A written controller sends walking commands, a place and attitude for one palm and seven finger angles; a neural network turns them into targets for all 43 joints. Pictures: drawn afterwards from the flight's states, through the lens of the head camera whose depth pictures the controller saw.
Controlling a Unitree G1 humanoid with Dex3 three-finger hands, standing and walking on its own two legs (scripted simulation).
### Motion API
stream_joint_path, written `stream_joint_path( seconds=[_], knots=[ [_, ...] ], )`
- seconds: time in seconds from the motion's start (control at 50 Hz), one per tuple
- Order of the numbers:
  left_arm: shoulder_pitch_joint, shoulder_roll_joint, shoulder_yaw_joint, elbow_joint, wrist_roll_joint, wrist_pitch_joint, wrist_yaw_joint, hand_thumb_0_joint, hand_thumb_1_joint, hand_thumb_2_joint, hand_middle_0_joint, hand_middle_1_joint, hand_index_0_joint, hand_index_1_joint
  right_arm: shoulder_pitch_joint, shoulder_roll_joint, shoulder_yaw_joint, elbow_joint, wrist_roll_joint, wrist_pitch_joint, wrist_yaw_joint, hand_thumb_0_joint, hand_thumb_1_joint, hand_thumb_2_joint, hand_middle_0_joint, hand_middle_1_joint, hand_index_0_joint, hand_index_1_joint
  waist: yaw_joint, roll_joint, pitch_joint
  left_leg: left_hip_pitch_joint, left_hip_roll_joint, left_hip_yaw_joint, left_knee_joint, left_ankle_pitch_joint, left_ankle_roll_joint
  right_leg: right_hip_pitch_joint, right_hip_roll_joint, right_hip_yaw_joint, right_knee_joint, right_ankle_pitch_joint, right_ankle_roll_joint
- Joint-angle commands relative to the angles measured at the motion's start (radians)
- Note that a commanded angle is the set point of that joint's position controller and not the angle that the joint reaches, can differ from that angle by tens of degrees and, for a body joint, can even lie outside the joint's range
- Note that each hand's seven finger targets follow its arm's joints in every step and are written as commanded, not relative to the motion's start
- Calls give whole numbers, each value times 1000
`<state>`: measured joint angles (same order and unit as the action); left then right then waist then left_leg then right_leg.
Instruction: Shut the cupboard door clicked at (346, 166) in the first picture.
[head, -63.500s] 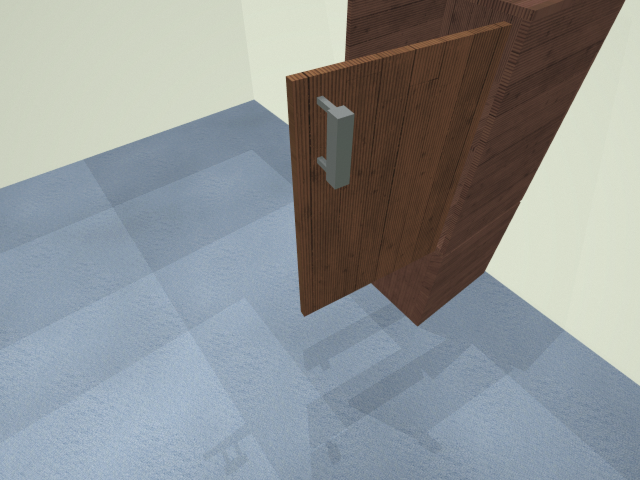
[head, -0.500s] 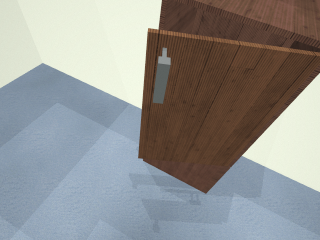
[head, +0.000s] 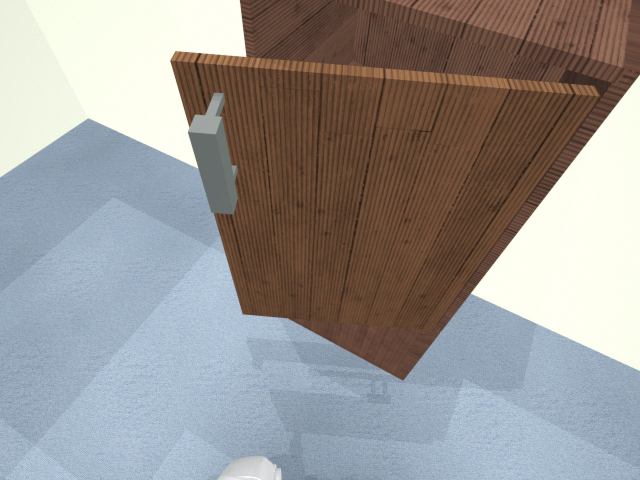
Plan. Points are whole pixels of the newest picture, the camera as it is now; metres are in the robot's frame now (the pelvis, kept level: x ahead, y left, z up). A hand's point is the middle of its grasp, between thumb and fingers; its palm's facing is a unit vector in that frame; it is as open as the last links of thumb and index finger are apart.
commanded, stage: come to a stop and stand still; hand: left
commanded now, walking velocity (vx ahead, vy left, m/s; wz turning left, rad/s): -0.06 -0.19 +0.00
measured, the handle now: (220, 155) +0.43 +0.15 +0.16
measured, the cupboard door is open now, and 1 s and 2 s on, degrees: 24 24 24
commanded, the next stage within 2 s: look again from close up in 1.16 s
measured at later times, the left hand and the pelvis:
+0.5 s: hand out of the picture +0.02 +0.12 -0.16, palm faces +0.06 -0.97 -0.23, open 7.4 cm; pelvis +0.00 -0.07 +0.01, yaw +1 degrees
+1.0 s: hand out of the picture -0.02 +0.13 -0.17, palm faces +0.05 -0.98 -0.19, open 7.3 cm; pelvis -0.04 -0.04 +0.01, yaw +0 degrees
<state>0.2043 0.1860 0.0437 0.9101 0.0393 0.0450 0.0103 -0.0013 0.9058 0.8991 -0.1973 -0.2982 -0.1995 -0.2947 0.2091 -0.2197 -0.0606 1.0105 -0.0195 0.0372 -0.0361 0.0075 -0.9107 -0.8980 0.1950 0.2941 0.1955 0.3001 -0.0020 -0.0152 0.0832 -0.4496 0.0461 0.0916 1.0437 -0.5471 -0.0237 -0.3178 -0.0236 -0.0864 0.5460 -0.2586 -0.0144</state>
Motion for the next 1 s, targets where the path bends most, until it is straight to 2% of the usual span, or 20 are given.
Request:
stream_joint_path(
  seconds=[0.0,0.02,0.04,0.06,0.08,0.16,0.24,0.3,0.34,0.36,0.44,0.48,0.58,0.62,0.66,0.7,0.8,0.84,0.88,0.98],
  knots=[
    [52,143,30,-36,-9,-8,19,0,900,900,-200,-300,-200,-300,113,5,9,-28,4,-31,-8,0,-900,-900,200,300,200,300,-20,-108,-146,171,-16,30,-439,178,6,115,-179,151,-64,455,-165],
    [56,129,27,-29,-23,-5,15,0,900,900,-200,-300,-200,-300,168,-9,12,-6,4,-37,-10,0,-900,-900,200,300,200,300,-44,-51,-153,298,-10,13,-614,351,11,71,-145,121,-1,370,-119],
    [93,77,19,-30,-32,-6,11,0,900,900,-200,-300,-200,-300,189,-70,4,-4,-1,-47,-16,0,-900,-900,200,300,200,300,-43,123,-140,407,131,-156,-710,497,54,-49,-81,85,113,151,-57],
    [120,33,11,-33,-37,-6,8,0,900,900,-200,-300,-200,-300,173,-136,-5,-26,-7,-49,-21,0,-900,-900,200,300,200,300,-31,349,-106,393,374,-435,-738,800,183,-192,5,43,285,-270,12],
    [84,80,10,-43,-29,-1,14,0,900,900,-200,-300,-200,-300,152,-142,0,-49,-8,-42,-22,0,-900,-900,200,300,200,300,-47,250,-83,311,417,-427,-706,921,277,-148,-9,131,416,-327,8],
    [71,52,12,15,-28,-1,15,0,900,900,-200,-300,-200,-300,-35,-42,34,-75,-5,-59,-26,0,-900,-900,200,300,200,300,30,270,-13,186,210,-131,-702,951,200,-49,-21,128,400,-175,38],
    [65,27,-4,29,-26,-15,16,0,900,900,-200,-300,-200,-300,25,-78,6,-54,-2,-49,-14,0,-900,-900,200,300,200,300,9,167,-99,368,183,-108,-648,954,181,11,-18,37,106,-133,48],
    [115,54,0,49,-18,-36,22,0,900,900,-200,-300,-200,-300,33,-85,-7,-53,9,-39,-3,0,-900,-900,200,300,200,300,28,67,-143,393,126,-81,-548,813,104,115,-31,31,-150,136,53],
    [123,140,9,51,-13,-51,31,0,900,900,-200,-300,-200,-300,40,-35,-6,-74,17,-31,7,0,-900,-900,200,300,200,300,10,-166,-143,212,24,-12,-488,355,21,209,-231,266,-136,576,-27],
    [114,173,10,51,-16,-49,28,0,900,900,-200,-300,-200,-300,43,-25,-4,-77,16,-21,13,0,-900,-900,200,300,200,300,6,-191,-114,180,-28,0,-466,176,0,185,-317,298,-161,619,-88],
    [118,165,21,55,-11,-47,39,0,900,900,-200,-300,-200,-300,-29,-23,-3,-84,11,-3,15,0,-900,-900,200,300,200,300,47,-265,-88,63,-34,-50,-270,40,-6,222,-316,304,-161,662,-160],
    [119,167,28,52,-7,-45,40,0,900,900,-200,-300,-200,-300,-41,-18,-3,-84,15,-4,20,0,-900,-900,200,300,200,300,52,-205,-80,53,-43,-47,-267,44,-10,219,-311,295,-160,628,-166],
    [73,181,36,39,-12,-39,34,0,900,900,-200,-300,-200,-300,31,5,5,-57,15,-15,27,0,-900,-900,200,300,200,300,18,-180,-98,262,-69,-10,-558,255,-11,92,-241,240,-138,333,-98],
    [42,144,32,19,-21,-30,29,0,900,900,-200,-300,-200,-300,93,-29,4,-35,10,-32,21,0,-900,-900,200,300,200,300,-8,-46,-112,395,-1,-63,-671,355,16,-16,-152,176,-67,115,-35],
    [39,66,18,10,-25,-21,23,0,900,900,-200,-300,-200,-300,61,-107,-2,-51,-3,-35,14,0,-900,-900,200,300,200,300,9,215,-66,240,210,-280,-780,415,130,1,-37,41,54,-147,33],
    [30,56,11,29,-15,-7,25,0,900,900,-200,-300,-200,-300,2,-70,10,-59,-5,-39,11,0,-900,-900,200,300,200,300,19,239,1,108,196,-280,-858,293,166,44,-41,63,177,-204,25],
    [91,30,-5,80,-19,-23,14,0,900,900,-200,-300,-200,-300,17,-58,21,-40,-3,-45,0,0,-900,-900,200,300,200,300,39,119,-38,221,148,-203,-762,500,154,77,-39,57,38,-108,24],
    [131,44,-7,103,-21,-39,20,0,900,900,-200,-300,-200,-300,35,-39,22,-25,6,-50,0,0,-900,-900,200,300,200,300,48,39,-76,237,92,-165,-679,508,103,164,-58,101,-163,71,22],
    [110,86,-8,110,-22,-53,25,0,900,900,-200,-300,-200,-300,62,-9,29,-15,14,-53,4,0,-900,-900,200,300,200,300,15,-49,-79,240,42,-113,-656,466,49,177,-146,181,-187,249,-17],
    [79,67,-19,120,-27,-52,25,0,900,900,-200,-300,-200,-300,75,-18,33,33,10,-50,7,0,-900,-900,200,300,200,300,5,-53,-46,287,52,-119,-695,439,40,115,-104,145,-203,108,-8]
  ],
)
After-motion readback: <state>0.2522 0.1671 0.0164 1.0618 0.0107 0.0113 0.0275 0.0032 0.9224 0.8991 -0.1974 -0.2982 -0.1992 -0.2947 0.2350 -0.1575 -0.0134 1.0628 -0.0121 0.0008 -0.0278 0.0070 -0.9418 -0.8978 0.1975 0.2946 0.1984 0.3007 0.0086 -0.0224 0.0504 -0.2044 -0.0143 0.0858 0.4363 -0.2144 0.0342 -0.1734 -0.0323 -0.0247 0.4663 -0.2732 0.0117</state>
